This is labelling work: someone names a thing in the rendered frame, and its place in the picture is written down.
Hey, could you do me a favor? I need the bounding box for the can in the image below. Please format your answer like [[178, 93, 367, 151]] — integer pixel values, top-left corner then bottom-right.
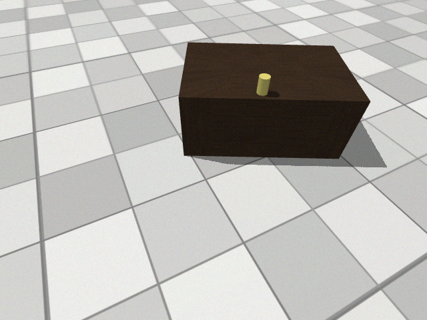
[[256, 73, 271, 96]]

